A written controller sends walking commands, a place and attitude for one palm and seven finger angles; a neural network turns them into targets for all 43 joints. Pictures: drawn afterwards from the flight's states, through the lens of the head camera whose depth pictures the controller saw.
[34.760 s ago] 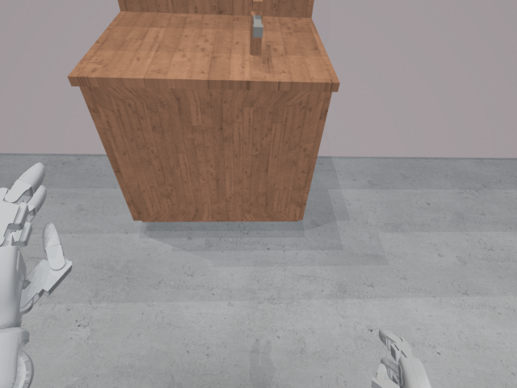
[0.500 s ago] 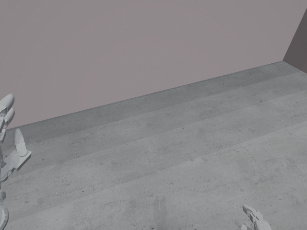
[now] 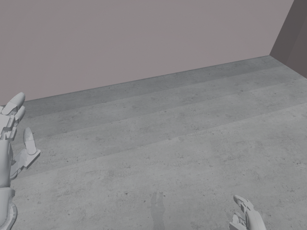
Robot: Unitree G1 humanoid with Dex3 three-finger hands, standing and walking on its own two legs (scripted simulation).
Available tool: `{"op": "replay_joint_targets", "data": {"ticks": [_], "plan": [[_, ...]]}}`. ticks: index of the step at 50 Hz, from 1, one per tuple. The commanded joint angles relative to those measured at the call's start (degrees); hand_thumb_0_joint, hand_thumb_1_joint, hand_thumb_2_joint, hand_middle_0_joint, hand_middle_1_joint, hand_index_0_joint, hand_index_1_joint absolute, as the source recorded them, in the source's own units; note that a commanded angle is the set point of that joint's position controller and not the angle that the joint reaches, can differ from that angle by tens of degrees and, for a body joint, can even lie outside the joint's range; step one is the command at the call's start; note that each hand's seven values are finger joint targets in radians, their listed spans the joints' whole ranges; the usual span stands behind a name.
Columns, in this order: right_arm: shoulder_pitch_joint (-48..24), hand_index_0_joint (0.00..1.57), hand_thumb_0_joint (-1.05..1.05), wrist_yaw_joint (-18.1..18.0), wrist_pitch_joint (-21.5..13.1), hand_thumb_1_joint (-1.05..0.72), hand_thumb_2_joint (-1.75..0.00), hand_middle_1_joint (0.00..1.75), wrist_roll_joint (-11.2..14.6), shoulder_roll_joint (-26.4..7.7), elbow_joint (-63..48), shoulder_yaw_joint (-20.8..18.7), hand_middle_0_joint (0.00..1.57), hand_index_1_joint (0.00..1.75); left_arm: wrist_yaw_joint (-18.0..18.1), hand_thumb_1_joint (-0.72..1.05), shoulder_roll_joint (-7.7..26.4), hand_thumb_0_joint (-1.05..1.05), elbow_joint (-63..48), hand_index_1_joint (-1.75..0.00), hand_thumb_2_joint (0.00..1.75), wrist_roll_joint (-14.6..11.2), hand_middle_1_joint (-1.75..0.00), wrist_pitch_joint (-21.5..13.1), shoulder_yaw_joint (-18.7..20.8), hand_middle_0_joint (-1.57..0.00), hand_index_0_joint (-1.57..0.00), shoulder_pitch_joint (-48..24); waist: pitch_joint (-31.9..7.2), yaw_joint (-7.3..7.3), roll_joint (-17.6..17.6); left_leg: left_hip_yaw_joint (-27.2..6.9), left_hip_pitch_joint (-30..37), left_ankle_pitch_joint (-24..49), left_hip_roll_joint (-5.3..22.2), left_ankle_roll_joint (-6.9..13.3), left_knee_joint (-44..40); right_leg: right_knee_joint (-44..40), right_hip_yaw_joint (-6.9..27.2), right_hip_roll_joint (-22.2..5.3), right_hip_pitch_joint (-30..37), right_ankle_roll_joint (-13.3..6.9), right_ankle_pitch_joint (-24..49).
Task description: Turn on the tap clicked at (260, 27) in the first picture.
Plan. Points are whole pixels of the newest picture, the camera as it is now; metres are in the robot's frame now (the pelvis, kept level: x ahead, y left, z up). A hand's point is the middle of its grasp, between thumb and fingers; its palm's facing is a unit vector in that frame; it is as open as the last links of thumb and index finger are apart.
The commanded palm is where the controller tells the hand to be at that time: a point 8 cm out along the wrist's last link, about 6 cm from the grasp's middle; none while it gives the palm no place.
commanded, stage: bring the hand home and regain balance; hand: left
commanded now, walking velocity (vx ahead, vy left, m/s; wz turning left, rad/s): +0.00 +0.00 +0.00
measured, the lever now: out of the picture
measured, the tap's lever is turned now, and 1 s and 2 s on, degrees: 62 62 62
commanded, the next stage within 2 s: come to a stop and stand still in 1.12 s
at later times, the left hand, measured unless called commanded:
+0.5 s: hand (69, 214) +0.12 +0.14 +0.17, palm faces +0.37 -0.83 -0.42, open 7.4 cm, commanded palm +0.06 +0.19 +0.18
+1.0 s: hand out of the picture +0.06 +0.12 +0.17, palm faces +0.38 -0.83 -0.41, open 7.4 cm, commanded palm +0.01 +0.16 +0.18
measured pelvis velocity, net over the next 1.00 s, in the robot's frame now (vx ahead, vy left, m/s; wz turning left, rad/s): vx -0.15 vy -0.12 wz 0.01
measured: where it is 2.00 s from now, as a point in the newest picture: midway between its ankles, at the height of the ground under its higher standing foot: outside the picture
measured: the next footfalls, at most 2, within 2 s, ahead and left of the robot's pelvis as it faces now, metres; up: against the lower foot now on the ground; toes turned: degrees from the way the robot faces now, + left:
right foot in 0.18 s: +0.06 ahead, -0.13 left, +0.00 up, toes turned +7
left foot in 0.46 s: -0.09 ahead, +0.00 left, +0.00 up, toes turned +3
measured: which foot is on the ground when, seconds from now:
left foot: down 0.00-0.16, up 0.18-0.44, down 0.46-1.00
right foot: down 0.00-0.00, up 0.02-0.16, down 0.18-0.50, up 0.52-0.60, down 0.62-1.00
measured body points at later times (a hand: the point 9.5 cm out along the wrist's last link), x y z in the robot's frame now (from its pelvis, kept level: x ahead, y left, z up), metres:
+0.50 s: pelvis -0.10 -0.09 +0.00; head -0.11 -0.10 +0.45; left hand +0.09 +0.18 +0.19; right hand +0.06 -0.34 -0.08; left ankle -0.10 +0.01 -0.74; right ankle +0.02 -0.13 -0.73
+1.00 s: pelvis -0.15 -0.12 +0.00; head -0.15 -0.12 +0.45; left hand +0.04 +0.16 +0.19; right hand +0.03 -0.36 -0.07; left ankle -0.13 -0.01 -0.74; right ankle -0.07 -0.18 -0.74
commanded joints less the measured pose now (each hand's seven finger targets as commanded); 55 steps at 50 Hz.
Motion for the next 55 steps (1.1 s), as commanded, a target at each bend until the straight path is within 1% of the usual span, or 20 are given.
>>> {"op": "replay_joint_targets", "data": {"ticks": [1, 2, 3, 6, 7, 8, 9, 10, 15, 20, 23, 25, 27, 30, 32, 33, 34, 38, 47, 55], "plan": [[-8.3, 0.2, 0.0, 0.4, -2.6, -0.9, -0.9, 0.3, -1.1, -5.9, -9.4, -2.4, 0.2, 0.3, 1.4, 0.9, 12.7, 0.0, -15.2, -0.3, 0.9, 0.8, -0.3, -2.7, 10.0, -0.2, -0.2, -5.0, -2.6, 1.22, 18.9, -22.6, -15.0, -14.0, 24.5, 10.3, -16.6, 36.9, 3.1, -5.1, 1.5, 5.5, -12.9], [-8.0, 0.2, 0.0, 0.0, -3.0, -0.9, -0.9, 0.3, -1.3, -4.3, -8.3, -2.3, 0.2, 0.3, 1.2, 0.9, 15.2, 0.0, -16.4, -0.3, 0.9, 1.0, -0.3, -2.0, 12.0, -0.2, -0.2, -5.3, 0.3, 0.94, 19.0, -21.1, -23.9, -16.3, 23.9, 9.6, -18.7, 48.4, 4.1, -4.7, 1.3, 3.2, -14.2], [-7.9, 0.2, 0.0, -0.4, -3.5, -0.9, -0.9, 0.3, -0.4, -3.5, -7.6, -2.2, 0.2, 0.3, 0.9, 0.9, 12.0, 0.0, -12.9, -0.3, 0.9, 0.3, -0.3, -1.2, 10.7, -0.2, -0.2, -1.3, 4.7, 0.64, 10.9, -17.8, -25.1, -11.1, 22.0, 8.7, -15.8, 47.5, 5.4, -5.9, -2.0, 2.1, -15.5], [-7.0, 0.2, 0.0, -1.6, -4.4, -0.9, -0.9, 0.3, 0.4, -5.6, -7.2, -2.1, 0.2, 0.3, 1.4, 0.9, 9.9, 0.0, -15.1, -0.3, 0.9, -0.3, -0.3, -1.2, 9.1, -0.2, -0.2, 1.2, 0.1, 2.12, 4.1, -7.7, -17.3, -1.0, 15.7, 1.6, 0.6, 14.9, 2.8, -8.7, 5.6, 1.1, -18.2], [-6.5, 0.2, 0.0, -1.9, -4.5, -0.9, -0.9, 0.3, 0.3, -5.7, -7.0, -2.3, 0.2, 0.3, 1.6, 0.9, 10.7, 0.0, -16.0, -0.3, 0.9, 0.4, -0.3, -1.3, 8.8, -0.2, -0.2, -2.4, 1.3, 1.09, -1.7, -4.8, -19.3, -3.9, 10.1, -0.7, 8.1, 4.2, 7.7, -9.3, 7.3, 0.2, -14.4], [-6.5, 0.2, 0.0, -1.8, -4.7, -0.9, -0.9, 0.3, 0.2, -5.5, -7.2, -2.9, 0.2, 0.3, 1.7, 0.9, 11.8, 0.0, -16.6, -0.3, 0.9, 0.2, -0.3, -1.7, 8.3, -0.2, -0.2, -6.5, -0.2, -0.62, -13.5, -2.1, -20.1, -5.5, 3.6, -3.2, 21.2, -4.1, 24.5, -18.9, 3.8, -3.7, -17.5], [-6.6, 0.2, 0.0, -1.9, -5.2, -0.9, -0.9, 0.3, -0.3, -5.5, -6.8, -2.8, 0.2, 0.3, 2.0, 0.9, 13.8, 0.0, -15.7, -0.3, 0.9, -0.1, -0.3, -2.2, 9.9, -0.2, -0.2, -9.5, -0.7, -0.04, -12.9, -4.1, -17.7, -6.1, 2.3, -4.0, 28.0, -9.1, 31.1, -24.0, 0.0, -7.2, -20.7], [-5.1, 0.2, 0.0, -1.7, -5.5, -0.9, -0.9, 0.3, 0.1, -5.5, -5.9, -3.4, 0.2, 0.3, 1.7, 0.9, 9.9, 0.0, -15.4, -0.3, 0.9, -0.2, -0.3, -2.3, 6.1, -0.2, -0.2, -9.6, -3.6, -0.02, -9.6, -5.6, -17.5, -2.8, 1.5, -4.0, 31.8, -9.5, 32.7, -22.4, 3.8, -5.7, -19.8], [-6.2, 0.2, 0.0, -1.6, -4.1, -0.9, -0.9, 0.3, -0.3, -4.2, -5.3, -2.2, 0.2, 0.3, 2.0, 0.9, 9.5, 0.0, -13.8, -0.3, 0.9, -0.1, -0.3, -2.4, 5.7, -0.2, -0.2, -5.0, -3.8, 0.23, -5.9, -2.1, -8.3, -0.4, 0.7, -3.8, 21.0, -10.3, 18.6, -17.7, 0.8, -3.7, -25.2], [-4.8, 0.2, 0.0, -1.2, -2.8, -0.9, -0.9, 0.3, -0.7, -5.1, -6.9, -2.1, 0.2, 0.3, 1.8, 0.9, 9.7, 0.0, -13.8, -0.3, 0.9, 0.3, -0.3, -3.1, 5.6, -0.2, -0.2, -2.5, -4.8, 0.21, -5.0, 0.1, -0.2, 0.7, 0.1, -1.6, 0.8, -11.3, 15.0, -14.3, 1.7, -0.6, -26.4], [-4.9, 0.2, 0.0, -0.5, -2.5, -0.9, -0.9, 0.3, -0.4, -7.0, -8.8, -2.4, 0.2, 0.3, 1.1, 0.9, 10.0, 0.0, -16.5, -0.3, 0.9, 0.5, -0.3, -3.8, 6.0, -0.2, -0.2, -1.9, -4.3, 0.68, 4.5, -13.8, -2.5, -4.0, 10.7, 2.6, -10.2, 1.0, 9.9, -7.5, 3.6, 2.7, -16.6], [-8.1, 0.2, 0.0, -1.0, -2.9, -0.9, -0.9, 0.3, -0.5, -5.9, -8.4, -1.7, 0.2, 0.3, 1.7, 0.9, 11.1, 0.0, -15.7, -0.3, 0.9, 1.2, -0.3, -2.9, 9.2, -0.2, -0.2, -2.5, -0.9, 1.22, 17.2, -19.4, -23.3, -22.8, 19.9, 6.0, -19.0, 23.6, 1.1, -4.4, 11.0, 4.0, -10.1], [-7.2, 0.2, 0.0, -1.4, -4.3, -0.9, -0.9, 0.3, -0.5, -4.2, -7.6, -1.8, 0.2, 0.3, 1.5, 0.9, 12.0, 0.0, -16.9, -0.3, 0.9, 1.4, -0.3, -2.0, 9.4, -0.2, -0.2, -6.8, 1.9, 0.8, 11.4, -14.7, -26.2, -14.0, 18.9, 5.4, -16.1, 31.2, 1.0, -5.3, 9.0, 3.1, -12.1], [-5.9, 0.2, 0.0, -1.7, -5.3, -0.9, -0.9, 0.3, 0.7, -5.8, -7.0, -2.2, 0.2, 0.3, 1.0, 0.9, 7.9, 0.0, -10.2, -0.3, 0.9, 0.3, -0.3, -1.2, 6.9, -0.2, -0.2, 2.1, 0.8, 1.49, 2.0, -6.2, -16.5, -3.0, 12.5, 0.3, -0.4, 6.1, 4.0, -7.8, 7.0, 1.1, -12.0], [-4.5, 0.2, 0.0, -1.5, -5.1, -0.9, -0.9, 0.3, 0.0, -5.8, -6.5, -2.8, 0.2, 0.3, 1.0, 0.9, 9.7, 0.0, -10.7, -0.3, 0.9, -0.2, -0.3, -1.0, 7.6, -0.2, -0.2, 0.1, 0.9, -0.86, -8.2, -3.1, -14.5, -0.7, 4.7, -2.9, 12.8, -4.5, 21.2, -17.9, 0.2, -3.9, -12.0], [-4.5, 0.2, 0.0, -1.1, -4.7, -0.9, -0.9, 0.3, 0.5, -5.3, -6.4, -2.9, 0.2, 0.3, 1.0, 0.9, 8.9, 0.0, -13.8, -0.3, 0.9, -0.2, -0.3, -1.4, 5.1, -0.2, -0.2, -3.9, -2.6, -0.3, -10.8, -2.5, -15.2, -0.3, 2.5, -3.6, 19.0, -7.3, 27.5, -20.5, 4.3, -2.9, -9.0], [-4.7, 0.2, 0.0, -1.0, -5.0, -0.9, -0.9, 0.3, 0.7, -5.2, -6.6, -3.2, 0.2, 0.3, 1.3, 0.9, 8.9, 0.0, -15.9, -0.3, 0.9, -0.2, -0.3, -1.7, 4.9, -0.2, -0.2, -5.9, -5.8, 0.18, -11.3, -4.5, -15.6, -0.7, 2.1, -3.5, 21.7, -7.3, 28.0, -21.1, 9.2, -2.6, -5.9], [-5.6, 0.2, 0.0, -1.7, -5.0, -0.9, -0.9, 0.3, -0.2, -3.6, -5.7, -1.4, 0.2, 0.3, 2.3, 0.9, 9.3, 0.0, -16.7, -0.3, 0.9, 0.2, -0.3, -1.9, 4.8, -0.2, -0.2, -6.3, -6.1, 0.1, -4.2, -3.6, -8.7, 2.0, 1.7, -3.1, 11.7, -5.2, 18.5, -18.5, 8.4, -4.9, -7.3], [-6.3, 0.2, 0.0, -1.6, -3.4, -0.9, -0.9, 0.3, 0.1, -5.3, -8.2, -1.5, 0.2, 0.3, 1.8, 0.9, 10.0, 0.0, -16.3, -0.3, 0.9, 0.1, -0.3, -1.7, 7.1, -0.2, -0.2, 0.5, -3.1, 1.08, 6.0, -8.5, -8.8, -2.1, 8.7, -0.5, -6.4, -2.7, 11.1, -10.1, 6.7, 1.1, -17.7], [-4.7, 0.2, 0.0, -2.1, -5.1, -0.9, -0.9, 0.3, -0.2, -5.5, -7.5, -1.1, 0.2, 0.3, 1.6, 0.9, 7.6, 0.0, -13.7, -0.3, 0.9, 0.4, -0.3, -1.4, 4.5, -0.2, -0.2, -3.2, -2.3, 0.67, 0.5, -7.3, -12.0, -3.3, 7.8, -0.7, -3.8, -1.6, 10.9, -9.7, 5.9, 0.2, -15.9]]}}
